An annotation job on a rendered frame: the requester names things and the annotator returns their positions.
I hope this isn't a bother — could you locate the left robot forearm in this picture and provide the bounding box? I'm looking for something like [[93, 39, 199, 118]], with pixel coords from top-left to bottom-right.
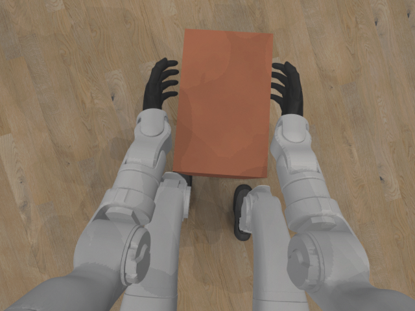
[[73, 108, 172, 267]]

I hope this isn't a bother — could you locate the left robot upper arm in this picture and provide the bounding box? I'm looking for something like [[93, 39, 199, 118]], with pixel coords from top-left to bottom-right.
[[4, 219, 150, 311]]

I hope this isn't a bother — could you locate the right robot forearm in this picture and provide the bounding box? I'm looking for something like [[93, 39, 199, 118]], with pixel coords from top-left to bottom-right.
[[270, 114, 370, 277]]

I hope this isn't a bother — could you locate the robot left hand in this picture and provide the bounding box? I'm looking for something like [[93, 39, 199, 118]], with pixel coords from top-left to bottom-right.
[[143, 58, 179, 110]]

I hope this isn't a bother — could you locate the right robot upper arm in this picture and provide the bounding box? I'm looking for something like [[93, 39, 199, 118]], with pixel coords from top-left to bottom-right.
[[287, 230, 415, 311]]

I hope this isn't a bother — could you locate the left robot shin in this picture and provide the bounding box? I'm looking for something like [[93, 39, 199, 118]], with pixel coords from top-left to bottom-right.
[[160, 172, 186, 187]]

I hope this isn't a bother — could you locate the left robot thigh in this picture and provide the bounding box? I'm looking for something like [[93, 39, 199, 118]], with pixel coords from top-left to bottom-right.
[[120, 179, 191, 311]]

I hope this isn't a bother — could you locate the robot right hand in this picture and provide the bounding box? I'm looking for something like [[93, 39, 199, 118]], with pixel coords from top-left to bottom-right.
[[270, 62, 303, 116]]

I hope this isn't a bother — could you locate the carton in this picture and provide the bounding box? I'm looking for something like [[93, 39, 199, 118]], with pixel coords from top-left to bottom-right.
[[172, 29, 273, 179]]

